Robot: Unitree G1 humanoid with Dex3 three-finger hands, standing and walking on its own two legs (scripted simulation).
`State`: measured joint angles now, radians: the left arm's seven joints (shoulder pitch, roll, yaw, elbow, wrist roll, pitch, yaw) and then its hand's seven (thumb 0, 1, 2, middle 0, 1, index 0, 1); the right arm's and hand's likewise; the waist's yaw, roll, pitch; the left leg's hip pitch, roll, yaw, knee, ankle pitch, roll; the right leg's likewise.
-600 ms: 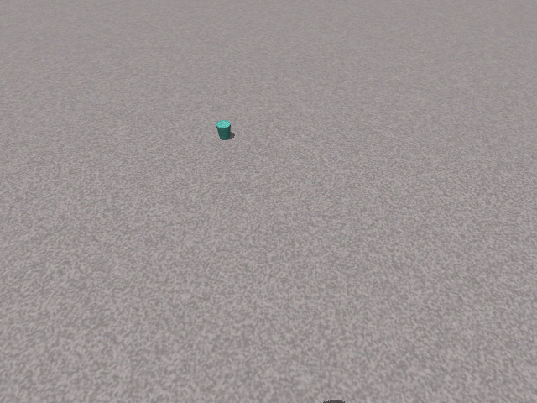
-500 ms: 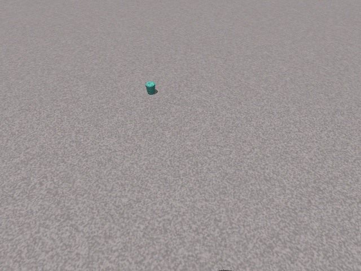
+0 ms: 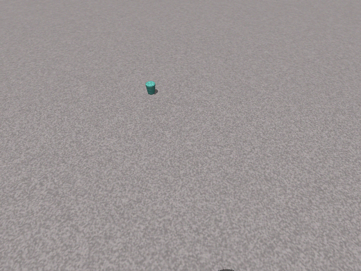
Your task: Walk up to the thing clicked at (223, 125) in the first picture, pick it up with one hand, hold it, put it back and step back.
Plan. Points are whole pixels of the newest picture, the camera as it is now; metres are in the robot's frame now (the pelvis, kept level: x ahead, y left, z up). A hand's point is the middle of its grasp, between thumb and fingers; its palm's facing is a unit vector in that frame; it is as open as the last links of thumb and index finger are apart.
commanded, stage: stand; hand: left
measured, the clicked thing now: (150, 88) +1.73 +0.24 -0.73
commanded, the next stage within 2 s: walk up in 0.52 s
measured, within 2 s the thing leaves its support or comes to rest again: neither
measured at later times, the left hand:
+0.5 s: hand out of the picture +0.07 +0.25 -0.16, palm faces -0.03 -0.94 -0.34, open 7.4 cm
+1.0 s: hand (50, 218) +0.30 +0.36 -0.13, palm faces -0.40 -0.77 -0.49, open 7.4 cm
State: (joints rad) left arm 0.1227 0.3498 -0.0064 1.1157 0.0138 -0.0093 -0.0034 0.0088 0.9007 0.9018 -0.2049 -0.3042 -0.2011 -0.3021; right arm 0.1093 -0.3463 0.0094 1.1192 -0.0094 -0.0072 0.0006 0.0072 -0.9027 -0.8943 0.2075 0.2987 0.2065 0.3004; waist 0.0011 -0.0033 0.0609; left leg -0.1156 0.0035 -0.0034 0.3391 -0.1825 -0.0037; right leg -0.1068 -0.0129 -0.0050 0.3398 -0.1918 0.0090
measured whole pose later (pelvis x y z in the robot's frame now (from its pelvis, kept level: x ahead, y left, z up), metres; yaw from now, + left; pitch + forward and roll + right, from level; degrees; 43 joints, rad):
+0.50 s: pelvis +0.00 +0.00 +0.00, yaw +0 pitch -3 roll +0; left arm 0.12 0.35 0.00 1.11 0.01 -0.01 0.00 0.01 0.90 0.90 -0.21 -0.30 -0.20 -0.30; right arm 0.11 -0.35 0.01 1.12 -0.01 -0.01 0.00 0.01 -0.90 -0.89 0.21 0.30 0.21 0.30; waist 0.00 0.00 0.06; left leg -0.11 0.01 -0.01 0.33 -0.18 -0.01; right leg -0.09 -0.01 -0.01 0.32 -0.19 0.00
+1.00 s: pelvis +0.12 +0.09 -0.01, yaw -21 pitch +1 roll -1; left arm 0.26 0.51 0.06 0.98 -0.01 -0.03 -0.02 0.01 0.90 0.90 -0.21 -0.30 -0.20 -0.30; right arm 0.25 -0.44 -0.09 0.83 -0.06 0.00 0.11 0.01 -0.90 -0.89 0.21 0.30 0.21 0.30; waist -0.08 0.04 0.04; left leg -0.01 -0.01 0.08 0.35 -0.35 0.05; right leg -0.52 -0.07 -0.09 0.87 -0.33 0.00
